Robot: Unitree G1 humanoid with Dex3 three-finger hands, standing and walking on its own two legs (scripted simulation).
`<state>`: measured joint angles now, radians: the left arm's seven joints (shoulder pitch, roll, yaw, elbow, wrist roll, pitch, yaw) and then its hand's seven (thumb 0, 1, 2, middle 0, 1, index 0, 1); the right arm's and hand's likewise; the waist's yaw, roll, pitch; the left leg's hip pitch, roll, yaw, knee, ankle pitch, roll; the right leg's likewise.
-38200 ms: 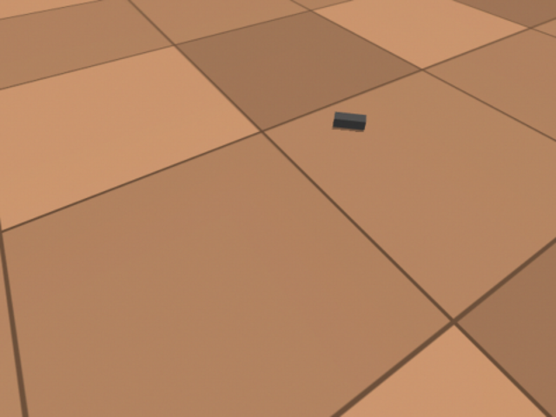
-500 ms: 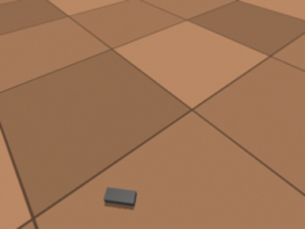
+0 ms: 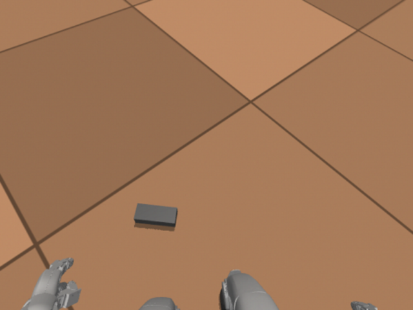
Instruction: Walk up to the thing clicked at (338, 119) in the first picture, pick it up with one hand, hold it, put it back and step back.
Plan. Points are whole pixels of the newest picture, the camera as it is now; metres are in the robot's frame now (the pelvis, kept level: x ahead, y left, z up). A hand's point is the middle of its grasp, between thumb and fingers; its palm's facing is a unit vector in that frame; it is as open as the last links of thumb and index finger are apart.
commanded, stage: step back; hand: left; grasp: from above
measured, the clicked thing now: (156, 215) +0.52 +0.19 -0.72
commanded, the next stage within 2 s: none
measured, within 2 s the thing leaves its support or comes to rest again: neither
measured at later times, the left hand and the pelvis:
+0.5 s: hand out of the picture +0.02 +0.24 -0.12, palm faces -0.09 -0.91 -0.40, open 7.4 cm; pelvis -0.10 -0.01 +0.01, yaw -6 degrees
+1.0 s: hand out of the picture -0.16 +0.27 -0.15, palm faces -0.07 -0.93 -0.37, open 7.4 cm; pelvis -0.26 +0.00 +0.01, yaw -6 degrees
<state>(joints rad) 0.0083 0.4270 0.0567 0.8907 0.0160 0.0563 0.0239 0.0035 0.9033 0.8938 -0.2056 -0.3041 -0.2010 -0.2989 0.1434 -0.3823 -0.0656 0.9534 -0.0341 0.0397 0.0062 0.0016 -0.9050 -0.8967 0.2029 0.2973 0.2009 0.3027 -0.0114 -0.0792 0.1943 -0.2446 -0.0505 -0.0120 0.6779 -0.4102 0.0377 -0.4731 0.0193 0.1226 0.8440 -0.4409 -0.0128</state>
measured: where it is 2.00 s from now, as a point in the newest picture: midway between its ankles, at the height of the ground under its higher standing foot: outside the picture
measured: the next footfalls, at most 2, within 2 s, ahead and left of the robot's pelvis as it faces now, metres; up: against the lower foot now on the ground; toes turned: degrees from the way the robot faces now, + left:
right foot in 0.36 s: -0.05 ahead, -0.13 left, +0.00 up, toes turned -1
left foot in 0.70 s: -0.13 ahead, +0.11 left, +0.00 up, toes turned -5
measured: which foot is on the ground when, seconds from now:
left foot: down 0.00-0.38, up 0.40-0.68, down 0.70-1.00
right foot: up 0.00-0.34, down 0.36-0.72, up 0.74-1.00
